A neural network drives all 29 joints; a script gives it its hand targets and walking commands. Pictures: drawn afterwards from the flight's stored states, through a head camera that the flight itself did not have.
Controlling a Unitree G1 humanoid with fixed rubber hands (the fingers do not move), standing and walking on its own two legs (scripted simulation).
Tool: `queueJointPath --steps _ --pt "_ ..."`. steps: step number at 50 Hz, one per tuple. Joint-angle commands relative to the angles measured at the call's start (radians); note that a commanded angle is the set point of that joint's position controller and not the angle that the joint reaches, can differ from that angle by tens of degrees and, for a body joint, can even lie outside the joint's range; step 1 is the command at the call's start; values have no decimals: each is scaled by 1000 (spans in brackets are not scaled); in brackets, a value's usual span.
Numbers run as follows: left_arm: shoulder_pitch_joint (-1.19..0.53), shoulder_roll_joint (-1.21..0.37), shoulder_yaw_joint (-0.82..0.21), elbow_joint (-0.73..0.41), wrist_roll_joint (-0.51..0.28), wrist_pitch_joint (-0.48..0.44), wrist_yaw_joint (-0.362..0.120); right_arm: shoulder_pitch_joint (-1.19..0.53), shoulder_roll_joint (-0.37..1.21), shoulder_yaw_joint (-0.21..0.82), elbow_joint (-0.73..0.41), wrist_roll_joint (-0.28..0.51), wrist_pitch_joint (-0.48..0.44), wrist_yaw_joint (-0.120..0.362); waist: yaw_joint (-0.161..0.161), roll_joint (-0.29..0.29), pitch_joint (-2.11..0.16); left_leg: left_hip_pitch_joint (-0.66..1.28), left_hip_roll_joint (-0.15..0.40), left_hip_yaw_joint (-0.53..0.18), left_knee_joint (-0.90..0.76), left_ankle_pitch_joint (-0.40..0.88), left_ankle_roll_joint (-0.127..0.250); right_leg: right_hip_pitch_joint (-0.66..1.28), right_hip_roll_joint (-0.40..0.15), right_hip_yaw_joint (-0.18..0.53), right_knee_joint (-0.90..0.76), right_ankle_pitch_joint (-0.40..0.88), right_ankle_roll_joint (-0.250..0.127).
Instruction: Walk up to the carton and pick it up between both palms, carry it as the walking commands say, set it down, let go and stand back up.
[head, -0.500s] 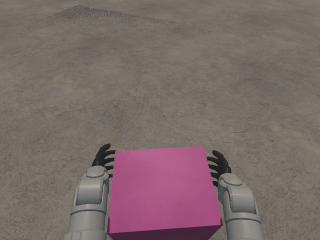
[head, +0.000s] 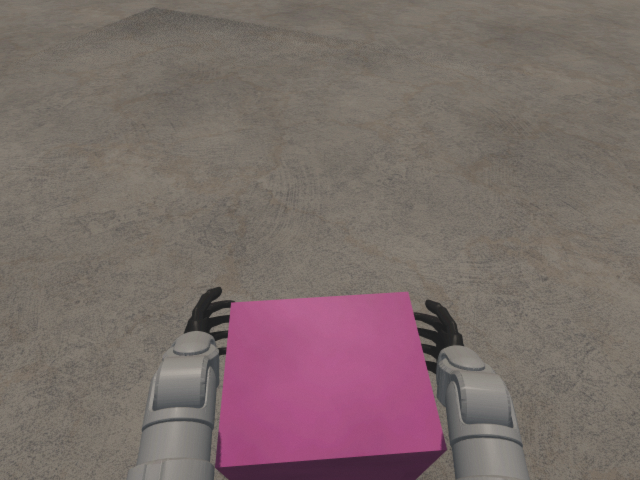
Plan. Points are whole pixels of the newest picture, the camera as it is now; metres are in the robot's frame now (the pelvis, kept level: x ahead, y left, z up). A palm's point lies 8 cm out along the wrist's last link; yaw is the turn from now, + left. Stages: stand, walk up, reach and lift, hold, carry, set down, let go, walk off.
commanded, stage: hold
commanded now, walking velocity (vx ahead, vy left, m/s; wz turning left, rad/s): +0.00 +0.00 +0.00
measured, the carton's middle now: (325, 400) +0.23 +0.00 -0.06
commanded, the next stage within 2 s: carry in 0.36 s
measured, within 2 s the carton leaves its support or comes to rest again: neither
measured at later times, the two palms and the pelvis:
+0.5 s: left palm (202, 342) +0.27 +0.15 +0.04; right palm (451, 351) +0.26 -0.16 +0.03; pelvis -0.01 -0.02 -0.01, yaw +3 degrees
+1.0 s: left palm out of the picture +0.10 +0.15 +0.04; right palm (419, 347) +0.26 -0.12 +0.03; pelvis -0.03 -0.12 -0.02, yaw +31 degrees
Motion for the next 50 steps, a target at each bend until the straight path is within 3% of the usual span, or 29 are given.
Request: queueJointPath --steps 1,4,6,7,12,17,18,20,21,22,23,25,26,27,28,29,30,32,34,36,37,38,39,41,42,44,47,49,50 --pt "-567 -932 -634 -131 -322 -43 -285 -690 876 626 -171 274 -58 246 4 16 -295 155 -86 30 -51 177 3 -66 104 -42 -108 160 -28" --pt "-596 -924 -655 -153 -336 -49 -285 -678 885 624 -153 265 -61 247 -6 -19 -284 164 -84 28 -54 149 5 -80 103 -43 -111 141 -25" --pt "-557 -920 -640 -130 -324 -44 -285 -684 873 623 -174 272 -62 243 3 23 -281 160 -88 33 -52 162 3 -64 99 -37 -114 160 -29" --pt "-567 -924 -635 -116 -329 -40 -285 -704 875 627 -168 271 -57 241 -5 -12 -262 152 -85 26 -55 139 8 -76 98 -42 -112 134 -26" --pt "-551 -907 -646 -163 -327 -52 -285 -661 888 639 -183 274 -61 240 16 4 -303 161 -90 33 -46 212 9 -49 99 -39 -106 210 -23" --pt "-556 -901 -642 -149 -324 -43 -286 -637 872 614 -154 257 -52 237 -2 10 -249 154 -92 33 -56 179 4 -70 98 -38 -120 179 -23" --pt "-627 -938 -676 -171 -352 -49 -279 -748 875 642 -214 296 -56 245 12 30 -363 -32 164 -41 93 439 42 -75 -81 -105 81 191 -33" --pt "-595 -972 -672 -148 -360 -27 -274 -726 874 677 -225 312 -35 239 7 136 -439 -70 282 -212 105 545 106 -152 -13 -139 241 17 -9" --pt "-625 -963 -699 -201 -380 -17 -271 -712 863 682 -245 319 -22 235 2 250 -409 -96 328 -332 25 497 143 -216 45 -168 255 -210 1" --pt "-630 -952 -719 -224 -408 6 -269 -688 852 695 -271 332 6 225 1 281 -380 -141 347 -414 -17 439 167 -239 58 -144 260 -258 -1" --pt "-598 -955 -738 -269 -440 29 -258 -701 840 743 -369 367 31 210 -2 265 -398 -159 332 -413 -13 361 170 -234 55 -123 218 -234 -7" --pt "-591 -950 -774 -345 -493 89 -236 -709 831 781 -462 418 100 194 6 223 -418 -324 232 -278 82 241 87 -55 50 -161 1 -143 -31" --pt "-584 -942 -783 -378 -501 117 -226 -716 821 799 -512 449 136 188 13 141 -423 -461 152 -174 170 101 25 61 -21 -114 -65 -108 -60" --pt "-541 -903 -762 -371 -491 150 -216 -712 812 811 -549 471 176 189 18 -137 -394 -634 32 -6 388 -185 -15 119 -202 50 -164 -71 -137" --pt "-491 -884 -760 -394 -487 170 -203 -724 804 814 -575 484 201 194 20 -266 -441 -671 32 142 646 -439 -20 67 -432 154 -76 291 -252" --pt "-477 -889 -772 -447 -500 203 -187 -722 810 825 -596 499 223 194 12 -160 -449 -660 97 150 720 -462 -3 43 -448 71 -11 515 -284" --pt "-462 -890 -786 -519 -516 233 -176 -687 821 848 -639 532 252 193 10 -93 -453 -650 106 165 748 -419 6 34 -419 -3 13 600 -289" --pt "-486 -889 -793 -624 -533 284 -161 -683 842 865 -689 574 311 194 2 -126 -433 -613 109 197 658 -307 10 18 -366 -126 95 683 -268" --pt "-480 -865 -782 -636 -520 330 -159 -638 813 838 -648 570 358 199 -2 -140 -431 -459 88 226 465 -216 32 -78 -316 -237 137 560 -227" --pt "-456 -846 -783 -617 -514 361 -158 -576 795 803 -605 549 387 204 -28 -65 -459 -236 77 190 183 -131 49 -214 -234 -317 333 367 -170" --pt "-500 -830 -796 -629 -525 374 -163 -560 813 791 -584 542 395 205 -53 29 -426 -46 169 16 60 30 76 -448 -190 -320 458 172 -112" --pt "-457 -840 -806 -602 -533 388 -170 -489 783 770 -569 512 398 201 -34 329 -454 85 456 -460 -38 408 199 -684 -4 -282 611 -318 -34" --pt "-488 -864 -837 -625 -569 393 -182 -494 793 768 -588 516 401 190 -21 324 -501 58 470 -594 -27 321 255 -652 -24 -56 692 -385 -20" --pt "-561 -928 -877 -659 -629 397 -196 -578 830 764 -662 509 403 175 -21 185 -466 -40 456 -534 -64 -51 225 -663 -65 -21 727 -254 -20" --pt "-574 -955 -882 -653 -644 400 -205 -619 853 774 -694 514 400 172 -27 154 -455 -63 421 -479 -62 -111 200 -664 -69 -36 679 -215 -13" --pt "-614 -982 -904 -695 -676 394 -209 -594 866 777 -718 511 393 164 -30 205 -455 -120 344 -361 -59 -104 158 -566 -40 -73 568 -186 -12" --pt "-545 -948 -894 -746 -669 381 -203 -544 837 781 -757 511 393 157 -29 252 -484 -131 289 -330 -79 -31 117 -429 50 -138 370 -228 -16" --pt "-448 -927 -874 -718 -642 381 -200 -537 818 791 -774 506 401 157 -18 270 -509 -234 215 -247 -90 -34 38 -194 95 -176 102 -215 -38" --pt "-444 -920 -879 -740 -639 374 -199 -512 812 797 -767 504 404 161 -14 263 -518 -312 146 -141 -67 -31 -12 -26 92 -222 -77 -159 -53"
